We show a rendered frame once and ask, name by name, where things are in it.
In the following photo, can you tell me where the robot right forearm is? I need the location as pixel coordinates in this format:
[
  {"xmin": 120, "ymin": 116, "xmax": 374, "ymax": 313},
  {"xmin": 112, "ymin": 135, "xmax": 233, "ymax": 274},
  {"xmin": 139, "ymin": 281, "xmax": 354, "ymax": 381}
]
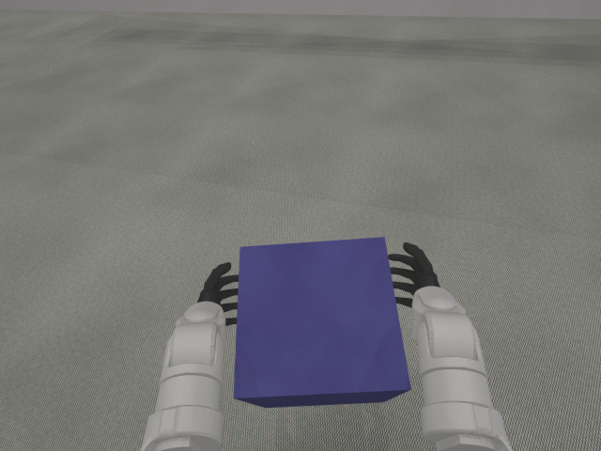
[{"xmin": 411, "ymin": 286, "xmax": 513, "ymax": 451}]

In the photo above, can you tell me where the left robot hand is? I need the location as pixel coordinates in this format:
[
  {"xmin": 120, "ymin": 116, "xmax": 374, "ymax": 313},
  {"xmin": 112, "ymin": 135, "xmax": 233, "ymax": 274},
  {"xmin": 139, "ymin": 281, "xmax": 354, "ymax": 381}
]
[{"xmin": 198, "ymin": 262, "xmax": 239, "ymax": 326}]

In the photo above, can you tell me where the carton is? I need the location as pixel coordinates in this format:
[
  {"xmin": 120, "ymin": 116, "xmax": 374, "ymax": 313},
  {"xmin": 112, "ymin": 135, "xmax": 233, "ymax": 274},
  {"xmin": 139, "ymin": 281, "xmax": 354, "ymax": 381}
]
[{"xmin": 234, "ymin": 237, "xmax": 411, "ymax": 408}]

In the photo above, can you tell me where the robot left forearm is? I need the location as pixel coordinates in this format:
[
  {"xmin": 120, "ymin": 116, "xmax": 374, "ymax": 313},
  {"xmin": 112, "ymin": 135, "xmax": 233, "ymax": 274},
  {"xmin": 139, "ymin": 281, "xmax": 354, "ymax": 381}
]
[{"xmin": 140, "ymin": 302, "xmax": 226, "ymax": 451}]

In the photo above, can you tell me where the right robot hand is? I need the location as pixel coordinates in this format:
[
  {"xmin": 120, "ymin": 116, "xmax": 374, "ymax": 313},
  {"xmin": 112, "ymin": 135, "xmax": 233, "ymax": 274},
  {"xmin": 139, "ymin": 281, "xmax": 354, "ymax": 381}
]
[{"xmin": 388, "ymin": 242, "xmax": 440, "ymax": 308}]

